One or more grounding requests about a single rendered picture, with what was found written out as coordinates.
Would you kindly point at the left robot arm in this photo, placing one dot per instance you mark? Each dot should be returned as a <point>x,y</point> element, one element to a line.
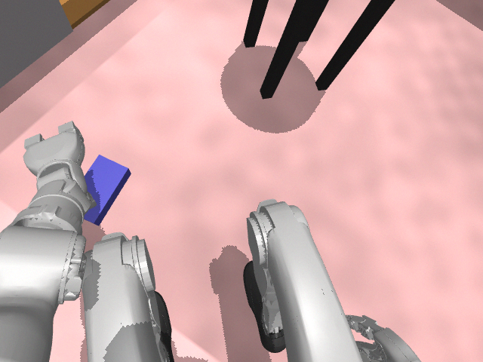
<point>42,262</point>

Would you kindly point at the left robot foot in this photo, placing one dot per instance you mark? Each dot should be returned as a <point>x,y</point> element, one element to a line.
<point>165,327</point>

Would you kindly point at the right robot hand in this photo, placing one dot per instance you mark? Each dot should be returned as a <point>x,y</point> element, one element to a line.
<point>388,346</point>

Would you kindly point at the left robot hand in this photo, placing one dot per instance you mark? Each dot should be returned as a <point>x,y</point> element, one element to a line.
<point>68,144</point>

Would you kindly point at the right robot foot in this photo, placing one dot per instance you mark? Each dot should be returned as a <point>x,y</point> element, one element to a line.
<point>270,341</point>

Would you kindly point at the small box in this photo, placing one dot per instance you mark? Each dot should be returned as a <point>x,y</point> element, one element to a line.
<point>105,179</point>

